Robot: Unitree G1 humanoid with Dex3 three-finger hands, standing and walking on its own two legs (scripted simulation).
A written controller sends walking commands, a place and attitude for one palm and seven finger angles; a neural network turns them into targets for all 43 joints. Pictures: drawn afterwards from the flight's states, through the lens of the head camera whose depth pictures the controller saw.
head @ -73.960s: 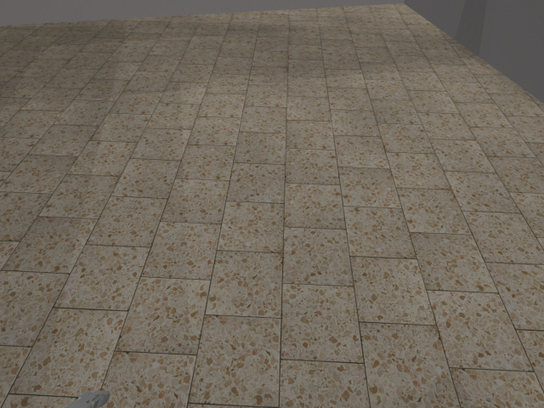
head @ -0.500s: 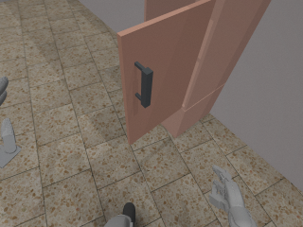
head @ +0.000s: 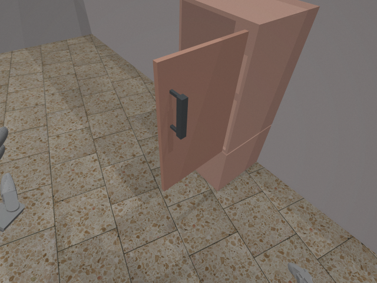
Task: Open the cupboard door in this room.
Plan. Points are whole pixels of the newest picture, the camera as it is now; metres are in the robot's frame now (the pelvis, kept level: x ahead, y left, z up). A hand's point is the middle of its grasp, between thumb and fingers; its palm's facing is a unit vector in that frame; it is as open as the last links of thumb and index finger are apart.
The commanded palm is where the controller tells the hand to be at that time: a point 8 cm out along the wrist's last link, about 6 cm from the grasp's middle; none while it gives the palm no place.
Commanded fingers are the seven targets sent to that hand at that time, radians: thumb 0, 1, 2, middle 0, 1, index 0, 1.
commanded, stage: stop stepping back and stand still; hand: left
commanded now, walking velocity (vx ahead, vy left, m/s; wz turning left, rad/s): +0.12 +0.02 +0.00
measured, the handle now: (177, 114) +0.58 +0.08 +0.04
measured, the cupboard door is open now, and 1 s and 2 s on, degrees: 92 92 92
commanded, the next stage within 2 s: let the arm hang, fingers relaxed in 0.66 s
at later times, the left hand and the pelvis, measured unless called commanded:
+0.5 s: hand out of the picture +0.16 +0.29 +0.15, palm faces +0.43 -0.77 -0.46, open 7.4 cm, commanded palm +0.10 +0.32 +0.18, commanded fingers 0.00 0.90 0.90 -0.20 -0.30 -0.20 -0.30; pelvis -0.03 +0.02 +0.00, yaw +1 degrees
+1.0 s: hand out of the picture +0.06 +0.24 -0.14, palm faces +0.00 -0.95 -0.31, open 7.3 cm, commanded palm none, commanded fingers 0.00 0.90 0.90 -0.20 -0.30 -0.20 -0.30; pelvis -0.05 +0.02 +0.00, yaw +3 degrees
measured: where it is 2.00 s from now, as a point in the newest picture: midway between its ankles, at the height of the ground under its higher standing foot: outside the picture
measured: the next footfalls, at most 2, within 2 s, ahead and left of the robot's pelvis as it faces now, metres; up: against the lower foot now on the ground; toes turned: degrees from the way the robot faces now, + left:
left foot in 0.06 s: +0.05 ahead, +0.13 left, +0.00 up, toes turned +2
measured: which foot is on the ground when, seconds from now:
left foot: up 0.00-0.04, down 0.06-1.00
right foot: down 0.00-1.00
